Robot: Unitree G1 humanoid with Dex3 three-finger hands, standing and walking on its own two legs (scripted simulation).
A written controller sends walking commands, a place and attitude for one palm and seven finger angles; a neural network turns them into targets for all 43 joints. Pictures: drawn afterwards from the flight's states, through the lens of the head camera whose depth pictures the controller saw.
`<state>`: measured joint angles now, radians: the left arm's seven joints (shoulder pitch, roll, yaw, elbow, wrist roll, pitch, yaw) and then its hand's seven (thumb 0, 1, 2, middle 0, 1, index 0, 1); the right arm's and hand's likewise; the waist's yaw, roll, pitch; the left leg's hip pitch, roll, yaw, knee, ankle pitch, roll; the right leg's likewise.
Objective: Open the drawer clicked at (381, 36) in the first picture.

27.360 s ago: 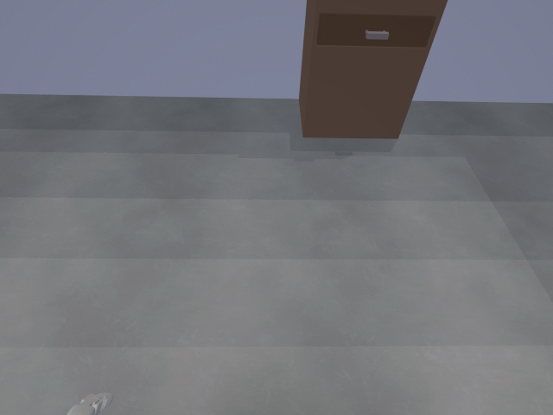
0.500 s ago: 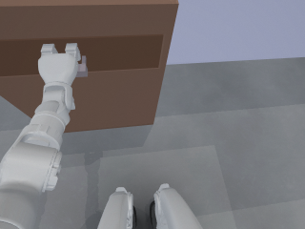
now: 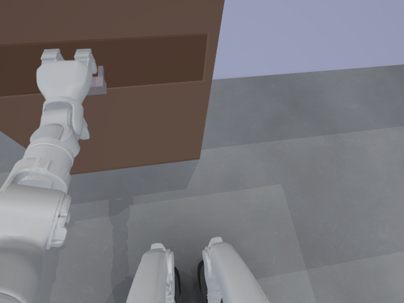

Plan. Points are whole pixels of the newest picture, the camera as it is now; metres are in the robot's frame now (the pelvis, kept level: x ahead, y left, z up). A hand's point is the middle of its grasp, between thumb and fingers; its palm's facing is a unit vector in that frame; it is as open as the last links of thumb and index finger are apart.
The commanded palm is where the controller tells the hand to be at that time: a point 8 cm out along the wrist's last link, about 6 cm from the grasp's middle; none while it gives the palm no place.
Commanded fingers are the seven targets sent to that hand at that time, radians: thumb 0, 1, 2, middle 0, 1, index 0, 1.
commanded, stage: lift the fingers back up to retry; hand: left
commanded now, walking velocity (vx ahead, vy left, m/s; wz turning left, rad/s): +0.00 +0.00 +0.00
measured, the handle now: (80, 79) +0.58 +0.21 +0.00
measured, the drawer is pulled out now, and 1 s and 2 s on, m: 0.00 0.00 0.00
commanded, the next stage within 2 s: re-aim the fingers above the handle in 0.78 s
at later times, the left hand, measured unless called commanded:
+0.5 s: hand (63, 86) +0.53 +0.23 +0.04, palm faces -0.05 -0.05 -1.00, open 13.7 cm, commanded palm +0.52 +0.21 +0.10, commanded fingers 0.00 -0.50 0.30 -0.30 -1.20 -0.30 -1.20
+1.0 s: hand (63, 84) +0.53 +0.22 +0.05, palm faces -0.03 -0.05 -1.00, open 13.8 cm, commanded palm +0.51 +0.21 +0.11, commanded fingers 0.00 -0.50 0.30 -0.30 -1.20 -0.30 -1.20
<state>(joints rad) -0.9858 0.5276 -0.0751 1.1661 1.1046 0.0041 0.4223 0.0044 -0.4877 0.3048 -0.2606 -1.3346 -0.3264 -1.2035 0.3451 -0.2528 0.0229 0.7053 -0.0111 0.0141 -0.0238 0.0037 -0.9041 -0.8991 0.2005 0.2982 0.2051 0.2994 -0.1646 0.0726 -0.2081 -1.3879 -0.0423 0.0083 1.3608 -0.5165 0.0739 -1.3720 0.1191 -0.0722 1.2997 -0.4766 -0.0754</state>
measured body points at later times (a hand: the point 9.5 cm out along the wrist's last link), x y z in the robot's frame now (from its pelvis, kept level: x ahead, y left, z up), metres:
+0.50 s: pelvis +0.05 +0.01 +0.06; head +0.18 +0.02 +0.49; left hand +0.53 +0.22 +0.09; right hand +0.06 -0.26 -0.07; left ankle +0.05 +0.08 -0.59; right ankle +0.06 -0.08 -0.59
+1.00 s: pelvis +0.07 +0.01 +0.08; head +0.18 +0.02 +0.51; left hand +0.52 +0.22 +0.11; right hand +0.11 -0.25 -0.06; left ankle +0.05 +0.08 -0.59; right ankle +0.06 -0.08 -0.59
